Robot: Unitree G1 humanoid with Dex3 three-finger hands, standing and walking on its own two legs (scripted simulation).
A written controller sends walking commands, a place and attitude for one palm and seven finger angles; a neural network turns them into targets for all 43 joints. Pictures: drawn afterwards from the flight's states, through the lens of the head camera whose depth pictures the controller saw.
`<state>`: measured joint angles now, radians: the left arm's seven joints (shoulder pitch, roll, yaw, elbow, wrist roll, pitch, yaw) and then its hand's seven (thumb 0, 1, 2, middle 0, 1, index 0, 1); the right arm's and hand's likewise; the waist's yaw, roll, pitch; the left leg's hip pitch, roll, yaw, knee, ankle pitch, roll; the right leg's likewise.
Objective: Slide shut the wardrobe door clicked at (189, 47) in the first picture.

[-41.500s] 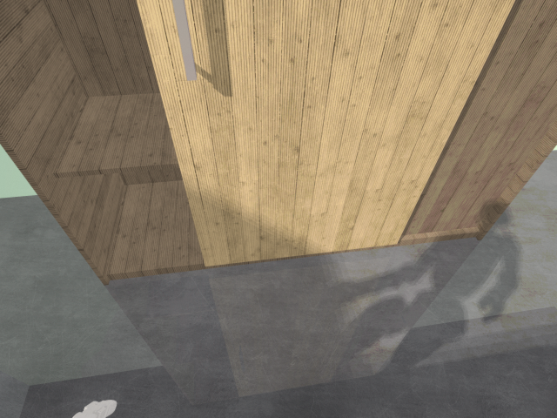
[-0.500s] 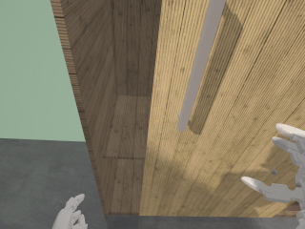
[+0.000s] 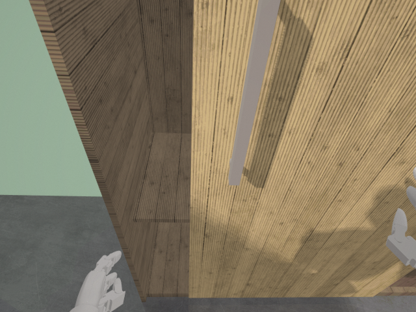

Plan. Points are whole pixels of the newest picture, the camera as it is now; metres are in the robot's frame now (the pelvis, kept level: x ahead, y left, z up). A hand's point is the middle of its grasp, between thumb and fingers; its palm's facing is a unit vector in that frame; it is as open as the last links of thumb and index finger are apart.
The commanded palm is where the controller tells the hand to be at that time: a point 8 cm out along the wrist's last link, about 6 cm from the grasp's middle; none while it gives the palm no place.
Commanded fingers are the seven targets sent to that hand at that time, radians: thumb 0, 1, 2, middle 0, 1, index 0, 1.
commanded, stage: draw the hand back to the body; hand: right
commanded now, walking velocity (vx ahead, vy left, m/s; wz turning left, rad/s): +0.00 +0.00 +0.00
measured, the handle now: (246, 102) +0.36 -0.05 +0.27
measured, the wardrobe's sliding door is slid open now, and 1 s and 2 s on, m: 0.18 0.18 0.18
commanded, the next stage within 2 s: step back with the hand held close in 0.24 s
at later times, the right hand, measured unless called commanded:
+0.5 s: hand (405, 220) +0.20 -0.27 +0.19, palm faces +0.48 +0.77 -0.43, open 7.4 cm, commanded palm +0.14 -0.29 +0.18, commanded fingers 0.00 -0.90 -0.90 0.20 0.30 0.20 0.30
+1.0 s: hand out of the picture +0.14 -0.28 +0.16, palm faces +0.45 +0.79 -0.42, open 7.4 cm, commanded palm +0.08 -0.31 +0.18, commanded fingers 0.00 -0.90 -0.90 0.20 0.30 0.20 0.30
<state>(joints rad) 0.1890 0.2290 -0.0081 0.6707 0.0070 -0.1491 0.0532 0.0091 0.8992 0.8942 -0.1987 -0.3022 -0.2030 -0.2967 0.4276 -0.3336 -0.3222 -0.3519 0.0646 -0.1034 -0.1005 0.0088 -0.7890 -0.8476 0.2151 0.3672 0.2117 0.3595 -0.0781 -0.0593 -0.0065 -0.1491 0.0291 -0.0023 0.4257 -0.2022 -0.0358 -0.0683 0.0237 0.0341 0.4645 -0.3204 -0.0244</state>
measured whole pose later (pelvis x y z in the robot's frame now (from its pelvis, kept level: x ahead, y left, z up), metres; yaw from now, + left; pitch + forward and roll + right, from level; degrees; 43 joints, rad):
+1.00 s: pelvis -0.06 -0.01 -0.01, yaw +1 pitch -1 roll +1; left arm 0.23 0.23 0.00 0.58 0.00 -0.07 0.07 0.01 0.90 0.89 -0.20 -0.30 -0.20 -0.30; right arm 0.47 -0.38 -0.40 -0.43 0.02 -0.23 -0.12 0.01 -0.89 -0.90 0.21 0.31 0.21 0.30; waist -0.04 0.01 -0.03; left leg -0.37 0.04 -0.04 0.50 -0.13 -0.05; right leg -0.32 0.04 0.00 0.61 -0.29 -0.05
